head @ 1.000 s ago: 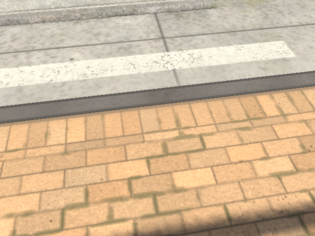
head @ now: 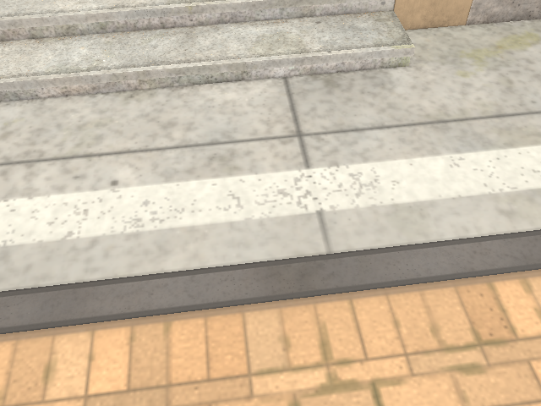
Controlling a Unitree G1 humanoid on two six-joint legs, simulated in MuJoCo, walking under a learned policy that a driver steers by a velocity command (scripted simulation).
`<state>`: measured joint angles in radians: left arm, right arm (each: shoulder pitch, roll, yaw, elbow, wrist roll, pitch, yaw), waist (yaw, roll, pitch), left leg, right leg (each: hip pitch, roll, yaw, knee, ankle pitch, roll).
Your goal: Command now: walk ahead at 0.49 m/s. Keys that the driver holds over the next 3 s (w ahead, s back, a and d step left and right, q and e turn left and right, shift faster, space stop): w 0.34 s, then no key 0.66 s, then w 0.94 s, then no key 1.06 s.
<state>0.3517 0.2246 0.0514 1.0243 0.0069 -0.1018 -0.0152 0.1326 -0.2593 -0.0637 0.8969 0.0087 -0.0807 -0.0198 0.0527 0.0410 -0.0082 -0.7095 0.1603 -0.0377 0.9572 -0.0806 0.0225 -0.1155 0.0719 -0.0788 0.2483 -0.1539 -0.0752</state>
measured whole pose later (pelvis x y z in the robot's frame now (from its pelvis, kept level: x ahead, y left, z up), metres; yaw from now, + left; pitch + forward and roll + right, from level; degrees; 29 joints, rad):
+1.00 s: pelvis +0.41 +0.04 -0.01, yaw +1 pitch +1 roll +0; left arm 0.10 0.19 0.05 0.99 0.00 -0.02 0.02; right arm 0.22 -0.21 -0.04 1.07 -0.01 -0.01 -0.03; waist -0.02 0.00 0.02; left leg -0.15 0.02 0.03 0.51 -0.37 -0.01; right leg -0.36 0.01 -0.03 0.52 -0.17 -0.03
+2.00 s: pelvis +0.78 +0.12 +0.00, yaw +1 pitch +0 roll +1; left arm 0.15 0.27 0.08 0.95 -0.01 -0.08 0.02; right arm 0.30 -0.22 -0.06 1.02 -0.01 -0.10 0.02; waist -0.04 -0.04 0.01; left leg -0.16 -0.06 0.07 0.29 -0.14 0.07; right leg -0.66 -0.14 0.03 1.01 -0.16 -0.04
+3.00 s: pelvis +0.99 +0.11 -0.01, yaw +0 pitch -1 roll +0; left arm 0.13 0.22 0.05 1.08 0.00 0.01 0.03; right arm 0.24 -0.19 -0.03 1.08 0.00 -0.02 -0.03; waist 0.00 0.00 0.04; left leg -0.16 0.01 0.02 0.52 -0.34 0.00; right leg -0.28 -0.02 -0.02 0.51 -0.22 0.01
